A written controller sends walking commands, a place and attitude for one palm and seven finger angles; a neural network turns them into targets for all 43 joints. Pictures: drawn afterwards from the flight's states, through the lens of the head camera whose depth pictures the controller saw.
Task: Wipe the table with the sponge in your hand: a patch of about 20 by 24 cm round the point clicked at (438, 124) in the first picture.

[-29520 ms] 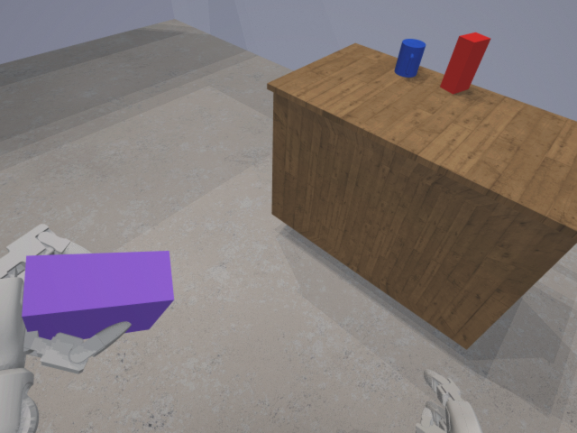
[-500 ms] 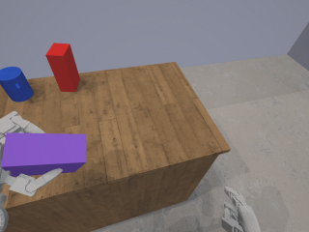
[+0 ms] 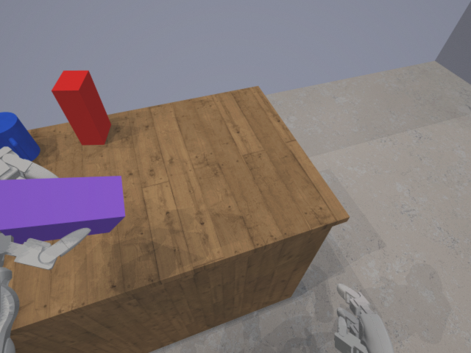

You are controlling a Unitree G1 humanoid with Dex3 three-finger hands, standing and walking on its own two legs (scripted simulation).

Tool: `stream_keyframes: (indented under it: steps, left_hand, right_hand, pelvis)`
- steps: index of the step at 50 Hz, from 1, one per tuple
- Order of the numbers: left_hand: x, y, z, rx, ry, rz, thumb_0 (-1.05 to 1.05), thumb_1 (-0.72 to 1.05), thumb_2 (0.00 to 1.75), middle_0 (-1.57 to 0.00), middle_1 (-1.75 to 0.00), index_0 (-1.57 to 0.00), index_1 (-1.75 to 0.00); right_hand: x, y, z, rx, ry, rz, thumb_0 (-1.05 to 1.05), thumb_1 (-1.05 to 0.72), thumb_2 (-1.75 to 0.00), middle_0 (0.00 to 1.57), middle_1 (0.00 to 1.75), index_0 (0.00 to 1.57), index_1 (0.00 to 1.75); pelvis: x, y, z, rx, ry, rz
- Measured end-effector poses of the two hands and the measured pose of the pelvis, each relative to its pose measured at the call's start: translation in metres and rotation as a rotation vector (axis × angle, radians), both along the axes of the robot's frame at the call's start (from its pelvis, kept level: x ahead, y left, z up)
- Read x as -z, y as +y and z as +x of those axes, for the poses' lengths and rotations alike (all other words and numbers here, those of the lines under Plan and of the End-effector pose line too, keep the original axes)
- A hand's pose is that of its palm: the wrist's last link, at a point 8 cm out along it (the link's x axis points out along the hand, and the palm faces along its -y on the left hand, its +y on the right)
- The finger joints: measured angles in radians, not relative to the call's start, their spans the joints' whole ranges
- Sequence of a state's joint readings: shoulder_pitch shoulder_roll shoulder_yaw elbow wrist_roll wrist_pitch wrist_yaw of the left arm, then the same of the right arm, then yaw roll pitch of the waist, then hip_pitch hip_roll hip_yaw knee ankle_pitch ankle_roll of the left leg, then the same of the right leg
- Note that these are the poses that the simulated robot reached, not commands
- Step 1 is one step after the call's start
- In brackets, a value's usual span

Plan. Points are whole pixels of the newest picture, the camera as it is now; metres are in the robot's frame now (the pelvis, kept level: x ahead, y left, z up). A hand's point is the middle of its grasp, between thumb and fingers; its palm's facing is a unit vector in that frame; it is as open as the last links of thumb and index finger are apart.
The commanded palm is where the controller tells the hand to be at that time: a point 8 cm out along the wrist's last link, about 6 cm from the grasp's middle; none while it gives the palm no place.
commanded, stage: come to a stop and stand still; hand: left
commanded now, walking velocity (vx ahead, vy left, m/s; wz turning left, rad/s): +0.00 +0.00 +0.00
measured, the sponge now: (82, 210) +0.25 +0.24 +0.15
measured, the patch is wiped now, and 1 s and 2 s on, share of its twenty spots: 0.00 0.00 0.00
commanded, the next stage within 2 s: look again from close up in 0.58 s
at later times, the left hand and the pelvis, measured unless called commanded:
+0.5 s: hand (81, 208) +0.25 +0.23 +0.16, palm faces +0.35 -0.86 -0.36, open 9.6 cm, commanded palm +0.19 +0.27 +0.18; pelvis +0.03 -0.01 +0.00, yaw +0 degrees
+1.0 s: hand (63, 221) +0.23 +0.25 +0.15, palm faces +0.37 -0.86 -0.35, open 9.6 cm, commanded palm +0.17 +0.28 +0.18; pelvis +0.02 +0.00 +0.01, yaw +1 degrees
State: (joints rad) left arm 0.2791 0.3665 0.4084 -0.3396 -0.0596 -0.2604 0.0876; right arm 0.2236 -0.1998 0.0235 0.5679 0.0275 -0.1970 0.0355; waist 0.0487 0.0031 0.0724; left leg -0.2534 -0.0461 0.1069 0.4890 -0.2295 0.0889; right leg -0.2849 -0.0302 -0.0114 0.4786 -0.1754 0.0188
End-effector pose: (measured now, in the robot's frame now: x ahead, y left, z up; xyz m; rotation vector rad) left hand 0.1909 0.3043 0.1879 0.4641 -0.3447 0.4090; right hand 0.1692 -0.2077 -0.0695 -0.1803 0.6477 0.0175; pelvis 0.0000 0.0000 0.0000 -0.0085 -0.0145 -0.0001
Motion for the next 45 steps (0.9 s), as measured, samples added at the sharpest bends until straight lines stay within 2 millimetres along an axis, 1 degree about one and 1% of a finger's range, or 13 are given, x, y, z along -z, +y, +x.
stream_keyframes:
  steps: [3, 5, 7, 9, 13, 16, 18, 22, 26, 30, 35, 40, 45]
  left_hand:
    - [0.019, -0.030, 0.004, 0.097, 0.096, -0.031, 0.00, -0.46, 1.01, -0.79, -1.35, -0.80, -1.34]
    - [0.028, -0.040, 0.006, 0.140, 0.139, -0.030, 0.00, -0.46, 1.01, -0.79, -1.35, -0.80, -1.34]
    - [0.031, -0.038, 0.010, 0.148, 0.151, -0.015, 0.00, -0.46, 1.01, -0.79, -1.35, -0.80, -1.34]
    - [0.029, -0.031, 0.014, 0.125, 0.134, -0.001, 0.00, -0.46, 1.01, -0.79, -1.35, -0.80, -1.34]
    - [0.013, -0.020, 0.021, 0.067, 0.046, 0.014, 0.00, -0.46, 1.01, -0.79, -1.35, -0.80, -1.34]
    - [0.001, -0.024, 0.022, 0.068, -0.016, 0.011, 0.00, -0.46, 1.01, -0.79, -1.35, -0.80, -1.34]
    - [-0.003, -0.030, 0.022, 0.087, -0.031, 0.005, 0.00, -0.46, 1.01, -0.79, -1.35, -0.80, -1.34]
    - [0.002, -0.036, 0.021, 0.114, 0.007, -0.006, 0.00, -0.46, 1.01, -0.79, -1.35, -0.80, -1.34]
    - [0.017, -0.029, 0.018, 0.084, 0.075, -0.032, 0.00, -0.46, 1.01, -0.79, -1.35, -0.80, -1.34]
    - [0.024, -0.022, 0.013, 0.044, 0.094, -0.064, 0.00, -0.46, 1.01, -0.79, -1.36, -0.80, -1.34]
    - [0.018, -0.024, 0.006, 0.045, 0.050, -0.081, 0.00, -0.46, 1.01, -0.79, -1.36, -0.80, -1.34]
    - [0.011, -0.024, 0.004, 0.066, 0.027, -0.060, 0.00, -0.45, 1.01, -0.79, -1.36, -0.80, -1.34]
    - [0.015, -0.016, 0.004, 0.060, 0.064, -0.047, 0.00, -0.45, 1.01, -0.78, -1.36, -0.79, -1.35]
  right_hand:
    - [0.008, -0.004, -0.007, 0.043, 0.035, 0.016, 0.01, -0.90, -0.89, 0.21, 0.30, 0.20, 0.30]
    - [0.010, -0.007, -0.011, 0.063, 0.066, 0.005, 0.01, -0.90, -0.89, 0.21, 0.30, 0.20, 0.30]
    - [0.009, -0.012, -0.013, 0.072, 0.095, -0.020, 0.01, -0.90, -0.89, 0.21, 0.30, 0.20, 0.30]
    - [0.006, -0.018, -0.011, 0.072, 0.109, -0.048, 0.01, -0.90, -0.89, 0.21, 0.30, 0.20, 0.30]
    - [-0.002, -0.031, 0.002, 0.060, 0.089, -0.095, 0.01, -0.90, -0.89, 0.21, 0.30, 0.20, 0.30]
    - [-0.009, -0.037, 0.018, 0.058, 0.046, -0.108, 0.01, -0.90, -0.89, 0.21, 0.30, 0.20, 0.30]
    - [-0.014, -0.039, 0.028, 0.062, 0.015, -0.107, 0.01, -0.90, -0.89, 0.21, 0.30, 0.20, 0.30]
    - [-0.022, -0.037, 0.043, 0.073, -0.033, -0.098, 0.01, -0.90, -0.90, 0.21, 0.30, 0.20, 0.30]
    - [-0.027, -0.031, 0.049, 0.068, -0.048, -0.091, 0.01, -0.90, -0.90, 0.20, 0.30, 0.20, 0.30]
    - [-0.026, -0.024, 0.046, 0.044, -0.034, -0.095, 0.01, -0.90, -0.90, 0.21, 0.30, 0.20, 0.30]
    - [-0.023, -0.016, 0.037, 0.018, -0.008, -0.099, 0.01, -0.90, -0.89, 0.21, 0.30, 0.20, 0.30]
    - [-0.018, -0.011, 0.027, 0.025, 0.011, -0.090, 0.01, -0.90, -0.89, 0.21, 0.30, 0.20, 0.30]
    - [-0.015, -0.010, 0.015, 0.051, 0.030, -0.081, 0.01, -0.90, -0.89, 0.21, 0.30, 0.20, 0.30]
  pelvis:
    - [0.000, 0.000, 0.009, 0.006, 0.001, 0.000]
    - [0.000, -0.003, 0.014, 0.004, 0.003, 0.000]
    - [-0.001, -0.009, 0.018, -0.003, 0.006, -0.001]
    - [-0.001, -0.014, 0.021, -0.010, 0.008, -0.003]
    - [-0.002, -0.018, 0.026, -0.017, 0.010, -0.011]
    - [-0.002, -0.016, 0.029, -0.013, 0.010, -0.015]
    - [-0.002, -0.015, 0.032, -0.008, 0.011, -0.016]
    - [-0.003, -0.014, 0.034, -0.001, 0.011, -0.015]
    - [-0.004, -0.015, 0.033, -0.001, 0.007, -0.013]
    - [-0.005, -0.015, 0.030, -0.007, 0.002, -0.015]
    - [-0.005, -0.013, 0.025, -0.011, -0.004, -0.018]
    - [-0.005, -0.009, 0.020, -0.009, -0.006, -0.019]
    - [-0.006, -0.005, 0.018, -0.006, -0.005, -0.019]
